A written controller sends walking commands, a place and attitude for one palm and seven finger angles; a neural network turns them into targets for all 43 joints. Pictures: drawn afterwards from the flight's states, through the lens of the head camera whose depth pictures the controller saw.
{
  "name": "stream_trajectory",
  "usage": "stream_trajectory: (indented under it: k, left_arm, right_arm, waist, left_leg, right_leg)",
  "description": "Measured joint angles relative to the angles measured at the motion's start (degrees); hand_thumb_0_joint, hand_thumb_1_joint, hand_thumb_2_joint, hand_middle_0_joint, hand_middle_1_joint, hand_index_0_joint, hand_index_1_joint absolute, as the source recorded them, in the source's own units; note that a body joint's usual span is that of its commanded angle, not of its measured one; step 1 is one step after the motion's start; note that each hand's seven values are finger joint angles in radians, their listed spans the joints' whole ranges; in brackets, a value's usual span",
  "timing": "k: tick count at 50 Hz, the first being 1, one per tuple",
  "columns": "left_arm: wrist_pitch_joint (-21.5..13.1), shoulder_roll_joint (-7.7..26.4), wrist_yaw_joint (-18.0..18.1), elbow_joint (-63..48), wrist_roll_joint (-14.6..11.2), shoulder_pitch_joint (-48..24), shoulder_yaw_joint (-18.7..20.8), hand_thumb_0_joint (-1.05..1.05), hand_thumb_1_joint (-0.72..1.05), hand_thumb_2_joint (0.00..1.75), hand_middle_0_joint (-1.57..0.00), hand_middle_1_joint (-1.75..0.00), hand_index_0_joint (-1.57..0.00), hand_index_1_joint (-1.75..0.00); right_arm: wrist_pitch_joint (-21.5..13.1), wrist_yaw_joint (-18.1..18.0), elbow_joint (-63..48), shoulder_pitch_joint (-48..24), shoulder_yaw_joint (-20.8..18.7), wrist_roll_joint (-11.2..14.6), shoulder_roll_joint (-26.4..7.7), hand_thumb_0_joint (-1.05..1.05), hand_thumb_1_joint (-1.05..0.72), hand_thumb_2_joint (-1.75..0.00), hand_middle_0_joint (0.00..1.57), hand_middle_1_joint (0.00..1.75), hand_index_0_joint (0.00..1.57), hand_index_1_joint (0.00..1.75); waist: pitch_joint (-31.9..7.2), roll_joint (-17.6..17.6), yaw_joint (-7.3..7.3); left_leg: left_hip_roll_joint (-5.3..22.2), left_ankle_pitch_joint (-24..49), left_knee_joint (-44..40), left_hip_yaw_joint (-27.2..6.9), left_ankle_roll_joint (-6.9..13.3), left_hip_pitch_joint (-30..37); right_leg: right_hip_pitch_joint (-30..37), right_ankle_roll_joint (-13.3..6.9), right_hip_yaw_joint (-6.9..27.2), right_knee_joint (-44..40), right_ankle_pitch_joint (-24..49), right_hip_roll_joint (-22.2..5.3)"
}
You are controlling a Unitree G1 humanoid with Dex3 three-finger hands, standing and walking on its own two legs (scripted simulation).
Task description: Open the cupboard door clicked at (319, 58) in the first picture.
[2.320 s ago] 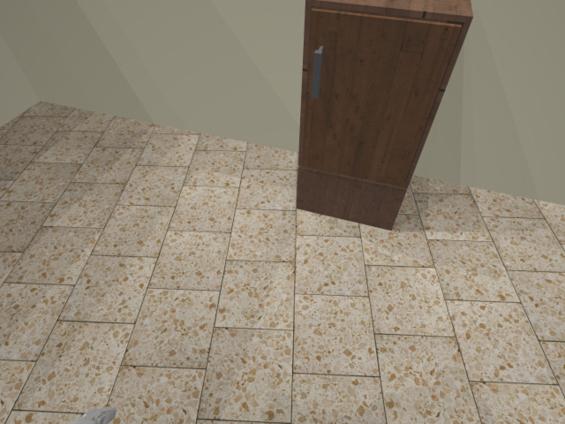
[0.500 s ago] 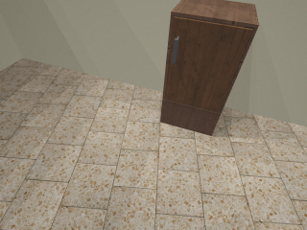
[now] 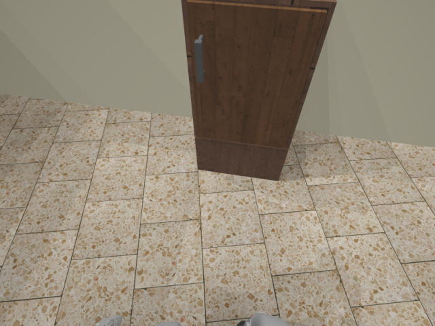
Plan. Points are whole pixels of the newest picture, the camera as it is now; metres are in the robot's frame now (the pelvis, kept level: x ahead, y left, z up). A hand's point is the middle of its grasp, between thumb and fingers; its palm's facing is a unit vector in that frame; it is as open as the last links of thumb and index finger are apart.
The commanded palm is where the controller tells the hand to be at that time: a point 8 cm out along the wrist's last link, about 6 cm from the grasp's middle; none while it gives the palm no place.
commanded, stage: turn to face it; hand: left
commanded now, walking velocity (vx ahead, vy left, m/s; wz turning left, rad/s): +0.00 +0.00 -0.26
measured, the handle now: (200, 59) +0.92 +0.09 -0.02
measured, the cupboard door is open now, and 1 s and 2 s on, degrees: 0 0 0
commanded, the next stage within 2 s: take the last steps up to it in 0.18 s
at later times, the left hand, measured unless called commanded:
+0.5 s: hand (124, 324) +0.15 +0.20 -0.15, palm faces -0.07 -0.98 -0.17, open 7.4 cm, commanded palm none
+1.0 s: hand (153, 298) +0.20 +0.15 -0.17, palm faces -0.05 -0.99 -0.11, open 7.4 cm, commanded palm none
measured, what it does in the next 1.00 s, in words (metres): walks ahead: left foot, then right foot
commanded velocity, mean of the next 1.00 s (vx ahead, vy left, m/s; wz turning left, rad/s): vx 0.20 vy -0.01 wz -0.11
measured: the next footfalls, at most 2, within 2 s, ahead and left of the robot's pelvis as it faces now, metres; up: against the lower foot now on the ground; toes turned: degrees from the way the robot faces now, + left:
left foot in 0.26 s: +0.16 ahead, +0.13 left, +0.00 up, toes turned +3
right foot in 0.62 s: +0.15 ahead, -0.13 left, +0.00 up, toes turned -15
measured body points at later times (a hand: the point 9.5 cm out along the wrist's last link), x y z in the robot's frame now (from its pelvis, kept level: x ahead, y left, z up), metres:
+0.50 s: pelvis +0.11 +0.02 +0.03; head +0.12 +0.02 +0.48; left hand +0.15 +0.25 -0.13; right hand +0.12 -0.22 -0.12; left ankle +0.12 +0.13 -0.72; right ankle +0.07 -0.10 -0.67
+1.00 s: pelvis +0.26 +0.00 +0.00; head +0.28 +0.02 +0.45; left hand +0.20 +0.21 -0.16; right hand +0.30 -0.25 -0.13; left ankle +0.35 +0.09 -0.72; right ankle +0.12 -0.12 -0.71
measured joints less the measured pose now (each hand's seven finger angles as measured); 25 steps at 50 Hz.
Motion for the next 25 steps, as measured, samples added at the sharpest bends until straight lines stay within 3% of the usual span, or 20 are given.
stream_trajectory:
  k: [3,7,12,16,21,25]
  left_arm:
    - [1.2,-1.3,0.6,0.9,0.3,1.2,-0.4,0.0,0.92,0.9,-0.2,-0.3,-0.2,-0.29]
    - [2.7,-1.1,0.6,0.9,0.5,2.6,-0.2,0.0,0.94,0.9,-0.2,-0.3,-0.2,-0.3]
    - [3.8,-1.2,0.0,0.1,0.4,4.9,-0.3,0.0,0.93,0.9,-0.2,-0.3,-0.2,-0.3]
    - [4.9,-0.9,-0.3,-0.1,0.1,6.0,0.2,0.0,0.92,0.9,-0.2,-0.3,-0.2,-0.3]
    - [4.5,-0.5,-1.3,0.5,0.8,7.7,0.7,0.0,0.91,0.9,-0.2,-0.3,-0.2,-0.29]
    - [4.4,-0.6,-1.7,1.7,0.8,8.4,0.6,0.0,0.91,0.9,-0.2,-0.3,-0.2,-0.29]
  right_arm:
    - [0.3,-0.2,-4.3,-5.5,-0.3,-0.5,-1.2,0.01,-0.91,-0.9,0.2,0.3,0.2,0.3]
    - [0.3,-0.1,-8.8,-10.6,-0.2,-0.6,-1.4,0.01,-0.92,-0.9,0.2,0.3,0.2,0.3]
    - [-0.1,0.1,-11.2,-13.3,0.3,-0.4,-1.7,0.0,-0.93,-0.9,0.2,0.3,0.2,0.3]
    - [-0.3,0.0,-11.5,-12.9,1.1,-0.9,-0.7,0.0,-0.93,-0.9,0.2,0.3,0.2,0.3]
    - [-0.9,-0.3,-10.9,-11.4,0.6,-1.1,-0.9,-0.01,-0.95,-0.9,0.21,0.3,0.21,0.3]
    - [-1.3,0.0,-9.5,-9.4,0.3,-1.4,-1.6,0.0,-0.94,-0.9,0.21,0.3,0.21,0.3]
  waist:
    - [-1.9,0.1,-0.48]
    - [-4.4,-0.3,0.46]
    - [-6.3,-0.7,2.32]
    - [-6.5,-2.3,2.69]
    - [-6.5,-2.7,2.77]
    - [-6.1,-1.9,1.89]
  left_leg:
    - [1.3,2.6,-4.5,0.8,-1.0,-7.5]
    - [1.7,5.9,-16.7,1.5,-2.0,-9.8]
    - [0.2,9.7,-32.4,2.3,-2.6,-3.1]
    - [-1.1,11.2,-35.5,3.5,0.5,-0.5]
    - [-1.7,12.7,-42.6,5.8,0.9,3.5]
    - [-1.1,12.9,-45.8,6.9,0.2,6.1]
  right_leg:
    - [2.5,0.3,0.5,-4.3,1.3,0.7]
    - [4.6,0.6,1.8,-7.1,1.5,1.6]
    - [5.9,1.8,3.6,-5.7,-1.0,2.3]
    - [4.2,3.6,5.1,2.0,-10.1,1.3]
    - [-0.4,4.7,6.0,16.8,-12.8,-1.1]
    - [0.6,5.0,4.9,12.6,-13.1,-2.9]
